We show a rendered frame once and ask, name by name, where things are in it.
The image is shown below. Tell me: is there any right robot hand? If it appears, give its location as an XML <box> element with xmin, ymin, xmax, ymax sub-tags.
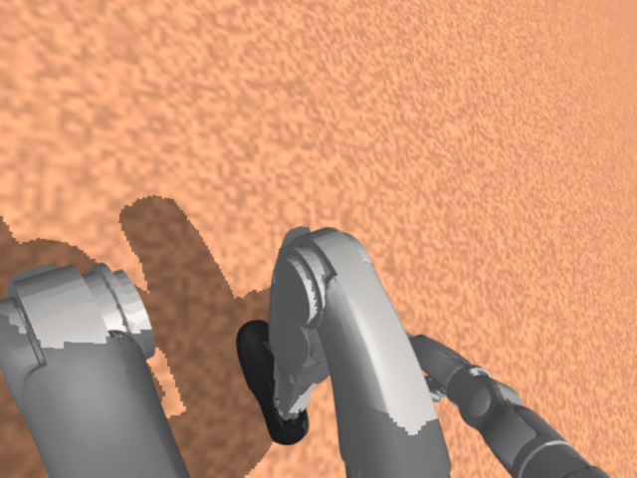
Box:
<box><xmin>406</xmin><ymin>332</ymin><xmax>471</xmax><ymax>402</ymax></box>

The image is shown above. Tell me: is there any right robot foot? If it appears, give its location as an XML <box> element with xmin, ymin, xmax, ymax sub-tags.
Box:
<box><xmin>236</xmin><ymin>320</ymin><xmax>309</xmax><ymax>445</ymax></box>

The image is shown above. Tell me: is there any right robot arm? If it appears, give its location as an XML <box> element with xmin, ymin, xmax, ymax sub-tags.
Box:
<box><xmin>446</xmin><ymin>364</ymin><xmax>611</xmax><ymax>478</ymax></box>

